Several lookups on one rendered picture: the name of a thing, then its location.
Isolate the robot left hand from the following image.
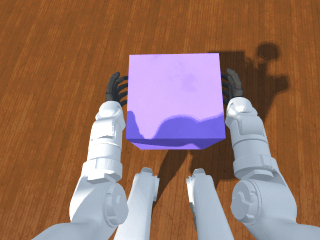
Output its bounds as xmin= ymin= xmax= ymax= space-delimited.
xmin=105 ymin=71 xmax=129 ymax=107

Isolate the robot right hand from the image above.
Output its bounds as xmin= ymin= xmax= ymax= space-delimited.
xmin=220 ymin=68 xmax=244 ymax=106

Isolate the robot left shin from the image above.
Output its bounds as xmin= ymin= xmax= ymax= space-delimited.
xmin=132 ymin=167 xmax=154 ymax=184

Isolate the robot left forearm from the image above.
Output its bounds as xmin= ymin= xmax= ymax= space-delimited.
xmin=69 ymin=101 xmax=126 ymax=219

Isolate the carton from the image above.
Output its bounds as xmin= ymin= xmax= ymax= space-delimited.
xmin=126 ymin=53 xmax=226 ymax=150

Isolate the robot right forearm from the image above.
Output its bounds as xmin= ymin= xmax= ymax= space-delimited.
xmin=225 ymin=97 xmax=297 ymax=218

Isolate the robot left upper arm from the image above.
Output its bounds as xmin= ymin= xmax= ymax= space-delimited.
xmin=31 ymin=181 xmax=129 ymax=240

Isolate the robot right upper arm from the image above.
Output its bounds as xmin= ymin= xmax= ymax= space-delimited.
xmin=230 ymin=178 xmax=320 ymax=240

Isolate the robot right thigh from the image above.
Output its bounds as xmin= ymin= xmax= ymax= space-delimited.
xmin=186 ymin=173 xmax=235 ymax=240

